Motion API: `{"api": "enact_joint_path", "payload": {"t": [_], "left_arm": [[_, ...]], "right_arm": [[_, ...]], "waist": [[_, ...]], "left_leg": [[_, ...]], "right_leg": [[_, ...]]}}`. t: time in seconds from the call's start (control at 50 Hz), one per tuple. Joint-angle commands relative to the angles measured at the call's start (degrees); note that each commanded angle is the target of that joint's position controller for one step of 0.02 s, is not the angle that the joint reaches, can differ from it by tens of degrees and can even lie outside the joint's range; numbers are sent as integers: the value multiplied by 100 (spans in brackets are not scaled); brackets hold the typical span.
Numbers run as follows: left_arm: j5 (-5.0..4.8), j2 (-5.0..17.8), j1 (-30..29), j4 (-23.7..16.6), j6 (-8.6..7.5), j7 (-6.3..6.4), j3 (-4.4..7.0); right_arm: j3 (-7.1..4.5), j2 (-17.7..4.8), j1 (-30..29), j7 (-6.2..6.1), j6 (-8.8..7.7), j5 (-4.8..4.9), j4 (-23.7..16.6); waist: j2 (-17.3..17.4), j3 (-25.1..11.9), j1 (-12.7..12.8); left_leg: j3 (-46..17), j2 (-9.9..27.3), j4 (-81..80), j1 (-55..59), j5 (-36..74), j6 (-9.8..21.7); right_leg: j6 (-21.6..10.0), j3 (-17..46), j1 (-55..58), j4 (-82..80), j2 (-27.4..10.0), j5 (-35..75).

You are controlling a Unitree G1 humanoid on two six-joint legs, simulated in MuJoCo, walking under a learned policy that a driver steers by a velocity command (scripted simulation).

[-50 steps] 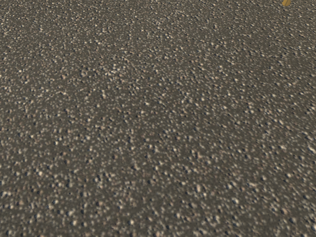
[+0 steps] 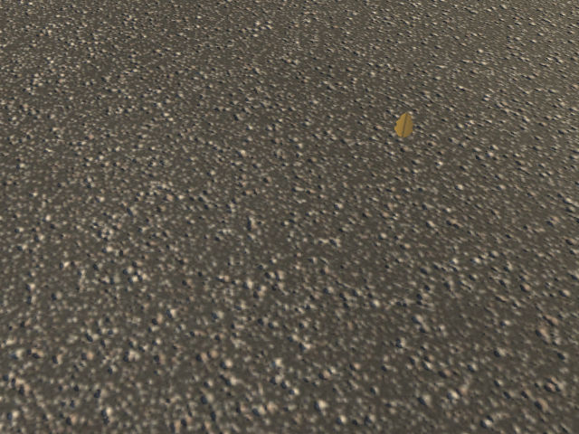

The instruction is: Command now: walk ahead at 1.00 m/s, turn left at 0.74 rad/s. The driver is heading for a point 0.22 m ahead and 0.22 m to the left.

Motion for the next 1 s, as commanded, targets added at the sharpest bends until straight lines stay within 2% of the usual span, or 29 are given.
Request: {"api": "enact_joint_path", "payload": {"t": [0.02, 0.06, 0.1, 0.14, 0.16, 0.18, 0.2, 0.22, 0.24, 0.26, 0.28, 0.32, 0.36, 0.42, 0.48, 0.52, 0.56, 0.6, 0.62, 0.64, 0.66, 0.68, 0.72, 0.76, 0.8, 0.88, 0.92, 0.94, 1.0], "left_arm": [[-5, 107, -678, -372, -204, 0, -52], [-43, 309, -441, -274, -210, 75, -34], [-46, 668, -293, -283, -170, 179, 26], [-11, 1009, -427, -392, -1, 305, 116], [21, 1105, -652, -470, 89, 326, 142], [7, 1073, -802, -480, 138, 272, 148], [50, 451, -710, -560, 96, 171, 47], [-230, 184, 352, -969, 60, 187, -123], [-113, 484, -181, -947, 24, 239, -135], [-413, 720, -538, -1168, -152, 190, -43], [-416, 745, -714, -1098, -131, 242, 10], [-307, 743, -608, -1029, 72, 271, 84], [-173, 443, -794, -1120, 178, 291, 51], [-79, -10, -1260, -1271, 176, 265, -73], [-114, -9, -1880, -1357, 128, 144, -87], [-109, 88, -2188, -1449, 78, 46, -69], [-48, 272, -2194, -1441, 9, -30, -2], [48, 422, -1585, -1208, -78, -49, 79], [120, 623, -1217, -1109, -116, -9, 126], [238, 775, -1021, -1150, -77, 23, 111], [170, 259, -687, -1026, 31, 36, 18], [16, 225, -837, -1056, 117, 30, -8], [-69, 186, -1660, -1138, 282, 55, -43], [6, 288, -2194, -1167, 419, 70, -8], [41, 258, -2132, -1084, 481, 90, 16], [-93, 175, -1942, -870, 502, 164, 0], [-36, 61, -1720, -775, 490, 144, -37], [-13, 93, -1786, -787, 487, 147, -9], [-20, -19, -1703, -615, 485, 196, -3]], "right_arm": [[143, 177, -509, 143, -22, 29, -555], [185, 132, -943, 236, -52, 25, -711], [167, -29, -807, 255, -60, 14, -659], [64, -364, 295, 184, -59, -32, -326], [-56, -597, 1485, 108, -73, -106, 43], [-177, -742, 2342, -34, -85, -125, 349], [-338, -1182, 1922, -185, -43, -7, 337], [-434, -1757, 1554, -185, -56, -167, 69], [-452, -1443, 1299, -238, -23, -31, -221], [-290, -944, 666, -131, -232, 143, -486], [-205, -684, 96, -92, -366, 231, -474], [-127, -551, -252, -93, -475, 132, -520], [-94, -451, -157, -133, -518, 156, -369], [-130, -543, -24, -325, -426, 165, -270], [-116, -487, 377, -468, -217, 236, -140], [-101, -435, 482, -510, -114, 188, -70], [-90, -396, 406, -505, -72, 116, -46], [-68, -346, 154, -469, -76, 103, -68], [-55, -300, 175, -443, -117, 42, -124], [6, -93, 929, -401, -175, 7, -30], [29, -178, 1181, -322, -144, 124, 140], [-75, -589, 842, -270, -68, 226, 94], [-97, -438, 244, -356, 221, 230, 13], [-71, -214, 342, -459, 425, 150, 75], [-20, -24, 513, -500, 404, 95, 237], [-37, -37, 558, -465, 315, 22, 422], [-92, -415, 239, -493, 291, -92, 274], [-115, -435, 163, -495, 250, -25, 362], [-16, -109, -94, -483, 26, -8, 408]], "waist": [[-534, 674, -360], [-309, 754, -287], [-485, 458, -457], [-728, -162, -1056], [-704, -662, -1583], [-421, -898, -1893], [1097, -684, -1269], [1242, -2252, -526], [-104, -2424, -835], [-535, -1506, -590], [-1002, -802, -236], [-871, -122, 113], [-614, 56, 137], [-215, -345, -49], [-42, -665, -481], [133, -598, -601], [250, -521, -519], [174, -627, -105], [-52, -944, -8], [-1038, -1678, -212], [-1603, -2463, 14], [-917, -2214, 109], [-305, -992, -131], [-766, -435, -412], [-1047, -550, -371], [-897, -750, -416], [-365, -311, -201], [116, -106, -101], [328, -38, -2]], "left_leg": [[284, 6, -952, 165, 971, 96], [793, -282, -1991, 678, 1411, 259], [1125, -737, -2412, 1289, 1477, 425], [1140, -1192, -2551, 2528, 953, 554], [855, -1321, -2671, 3794, 827, 694], [312, -1107, -3299, 4804, 1116, 883], [-681, -244, -3028, 5781, 3320, 973], [-3232, 1370, -3185, 7303, 5050, 2278], [-3635, 1351, -3993, 6750, 3786, 2273], [-3638, 1135, -4701, 5667, 2072, 2122], [-3172, 1030, -4919, 4473, 1826, 1779], [-2243, 711, -5034, 2834, 2837, 1523], [-1361, 199, -5085, 2096, 3653, 1221], [-480, -413, -4836, 2446, 4470, 776], [-400, -451, -4618, 3273, 3741, 420], [-622, -265, -4478, 3523, 3195, 379], [-882, -37, -4135, 3735, 3046, 390], [-906, -117, -3347, 3766, 3260, 261], [-773, -467, -2659, 3373, 2651, 52], [-812, -909, -1133, 2147, 94, -402], [-870, -1168, -108, 1502, -3204, -680], [-1133, -991, 208, 1310, -3320, -681], [-788, -626, 58, 1116, -2842, -795], [-455, -505, -1131, 1923, -2421, -849], [-237, -578, -1916, 2523, -2068, -849], [-53, -624, -3453, 3373, -588, -539], [-638, -136, -3983, 3021, -1054, -202], [-726, -166, -4195, 2194, -2107, -54], [-734, -195, -4538, 1674, -2063, -259]], "right_leg": [[-119, -102, -892, -1195, -1122, 3140], [35, -426, -699, -1283, -1106, 4265], [148, -541, -77, -678, -1271, 6568], [191, -436, 159, 910, -1438, 8191], [132, -273, -211, 2406, -1509, 8134], [104, -251, -801, 4315, -1233, 6278], [247, -43, -2552, 6792, 9, -827], [302, 1151, -4013, 8394, 43, -1466], [244, 1520, -4109, 8191, -172, -721], [254, 1901, -4052, 7582, -228, -872], [280, 1818, -3874, 6979, -594, -546], [410, 1764, -3109, 6294, -900, -428], [464, 1522, -2729, 5080, -948, -208], [535, 1171, -2623, 3338, -639, 1044], [574, 1083, -2632, 1953, -374, 2466], [501, 1155, -2644, 1497, -335, 2717], [294, 1218, -2625, 1239, -313, 2431], [-27, 1128, -1943, 607, -241, 2956], [-267, 1507, -985, 752, -623, 5028], [-1322, 2740, 693, 1358, -1879, 7213], [-2055, 3769, 1363, 1157, -2649, 7237], [-1920, 3890, 891, 859, -2515, 5609], [-1405, 3366, -657, 280, -2065, 2631], [-956, 2731, -2076, -230, -1470, 968], [-891, 2310, -2278, -288, -1197, 870], [-643, 2144, -2321, -139, -1106, -451], [-118, 1853, -2504, 67, -742, -1173], [62, 1489, -1985, 310, -467, -704], [54, 1353, -1147, 838, -415, 429]]}}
